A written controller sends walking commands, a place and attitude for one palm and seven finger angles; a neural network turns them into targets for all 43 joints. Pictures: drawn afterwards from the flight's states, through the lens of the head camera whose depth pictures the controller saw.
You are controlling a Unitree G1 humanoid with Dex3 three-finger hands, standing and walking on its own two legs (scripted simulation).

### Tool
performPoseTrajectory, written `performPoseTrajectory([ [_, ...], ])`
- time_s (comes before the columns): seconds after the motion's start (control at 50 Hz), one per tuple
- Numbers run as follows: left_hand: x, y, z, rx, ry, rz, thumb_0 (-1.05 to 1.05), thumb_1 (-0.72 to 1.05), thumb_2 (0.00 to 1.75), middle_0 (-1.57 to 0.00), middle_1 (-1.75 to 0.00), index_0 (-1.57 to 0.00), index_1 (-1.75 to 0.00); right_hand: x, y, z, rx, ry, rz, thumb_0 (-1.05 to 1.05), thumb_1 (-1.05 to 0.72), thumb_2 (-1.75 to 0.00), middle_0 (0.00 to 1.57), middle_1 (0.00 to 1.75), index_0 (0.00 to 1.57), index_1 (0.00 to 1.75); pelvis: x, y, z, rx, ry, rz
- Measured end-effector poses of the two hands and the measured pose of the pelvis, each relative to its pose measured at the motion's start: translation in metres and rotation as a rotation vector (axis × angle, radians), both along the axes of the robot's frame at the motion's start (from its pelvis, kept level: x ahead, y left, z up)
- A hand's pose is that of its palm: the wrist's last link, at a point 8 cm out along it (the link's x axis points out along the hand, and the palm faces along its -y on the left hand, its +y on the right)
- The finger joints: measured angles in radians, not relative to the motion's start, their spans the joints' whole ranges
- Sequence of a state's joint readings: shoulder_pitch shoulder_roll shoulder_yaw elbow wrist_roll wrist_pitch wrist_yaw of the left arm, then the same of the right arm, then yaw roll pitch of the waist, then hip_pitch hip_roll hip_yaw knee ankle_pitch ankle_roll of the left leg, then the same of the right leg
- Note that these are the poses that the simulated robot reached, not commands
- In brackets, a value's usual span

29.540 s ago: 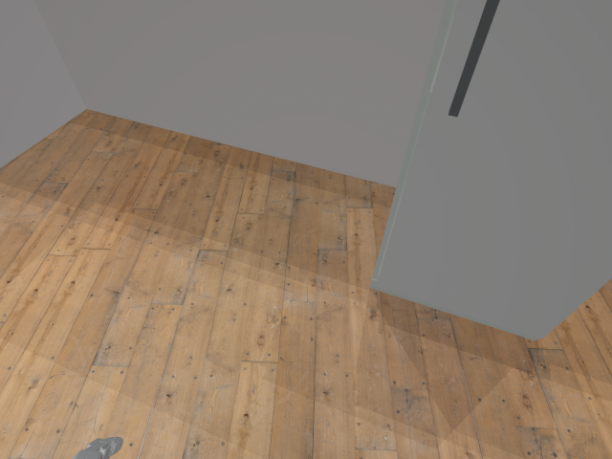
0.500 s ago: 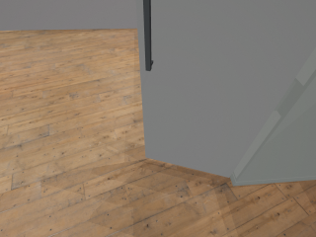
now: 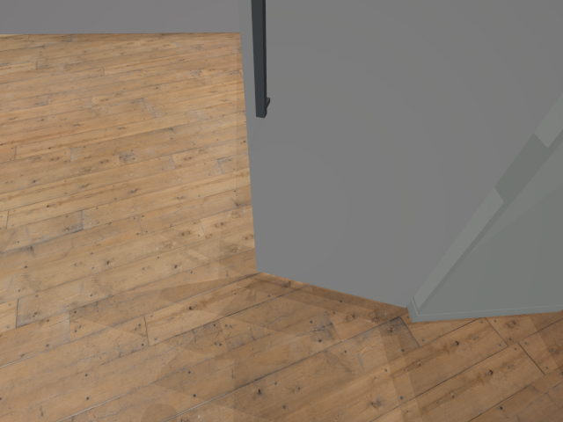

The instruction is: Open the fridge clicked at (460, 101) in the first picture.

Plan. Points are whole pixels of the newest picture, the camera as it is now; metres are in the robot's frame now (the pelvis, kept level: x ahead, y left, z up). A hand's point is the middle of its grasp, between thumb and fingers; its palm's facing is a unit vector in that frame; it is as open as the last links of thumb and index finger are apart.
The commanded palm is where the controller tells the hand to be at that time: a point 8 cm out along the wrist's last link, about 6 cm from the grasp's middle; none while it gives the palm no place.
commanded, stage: look to check the result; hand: left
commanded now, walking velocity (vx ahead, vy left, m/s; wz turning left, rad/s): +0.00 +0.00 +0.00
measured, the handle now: (262, 3) +0.68 +0.08 +0.26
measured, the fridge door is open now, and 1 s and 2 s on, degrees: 70 70 70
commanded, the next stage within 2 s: stand and wait in 0.18 s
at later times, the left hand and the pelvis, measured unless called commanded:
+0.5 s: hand out of the picture +0.09 +0.24 -0.16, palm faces -0.02 -0.95 -0.32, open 7.3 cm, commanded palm none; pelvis +0.01 +0.00 +0.00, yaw +0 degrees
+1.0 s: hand out of the picture +0.08 +0.23 -0.16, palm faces -0.03 -0.95 -0.31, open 7.3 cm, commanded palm none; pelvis +0.01 -0.01 +0.00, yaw -1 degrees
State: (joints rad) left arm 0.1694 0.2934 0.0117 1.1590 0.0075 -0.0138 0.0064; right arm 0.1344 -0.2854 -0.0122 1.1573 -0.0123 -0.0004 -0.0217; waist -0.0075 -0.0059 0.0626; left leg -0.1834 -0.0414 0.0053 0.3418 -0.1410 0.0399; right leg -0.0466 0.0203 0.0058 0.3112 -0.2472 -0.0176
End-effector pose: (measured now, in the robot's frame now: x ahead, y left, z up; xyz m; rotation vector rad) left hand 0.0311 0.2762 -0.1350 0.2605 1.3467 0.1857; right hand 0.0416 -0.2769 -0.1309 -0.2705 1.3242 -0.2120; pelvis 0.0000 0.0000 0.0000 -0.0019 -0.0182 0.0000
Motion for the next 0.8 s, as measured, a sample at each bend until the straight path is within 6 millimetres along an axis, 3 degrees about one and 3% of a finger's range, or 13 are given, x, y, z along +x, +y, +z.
performPoseTrajectory([
  [0.32, 0.044, 0.005, 0.009, 0.021, -0.100, -0.033, 0.00, 0.91, 0.90, -0.21, -0.30, -0.20, -0.30, 0.040, -0.008, 0.007, -0.013, -0.089, 0.032, 0.01, -0.90, -0.89, 0.21, 0.30, 0.20, 0.30, 0.007, -0.002, 0.001, 0.006, 0.003, -0.001],
  [0.48, 0.050, 0.006, 0.011, 0.028, -0.105, -0.038, 0.00, 0.91, 0.90, -0.21, -0.30, -0.20, -0.30, 0.038, -0.014, 0.008, -0.019, -0.075, 0.028, 0.01, -0.90, -0.89, 0.21, 0.30, 0.20, 0.30, 0.011, -0.004, 0.001, 0.007, 0.003, -0.001],
  [0.8, 0.044, 0.001, 0.009, 0.029, -0.070, -0.037, 0.00, 0.91, 0.90, -0.21, -0.30, -0.21, -0.30, 0.026, -0.019, 0.005, -0.019, -0.036, 0.009, 0.01, -0.90, -0.89, 0.21, 0.30, 0.20, 0.30, 0.014, -0.008, 0.001, 0.008, 0.001, -0.006],
])
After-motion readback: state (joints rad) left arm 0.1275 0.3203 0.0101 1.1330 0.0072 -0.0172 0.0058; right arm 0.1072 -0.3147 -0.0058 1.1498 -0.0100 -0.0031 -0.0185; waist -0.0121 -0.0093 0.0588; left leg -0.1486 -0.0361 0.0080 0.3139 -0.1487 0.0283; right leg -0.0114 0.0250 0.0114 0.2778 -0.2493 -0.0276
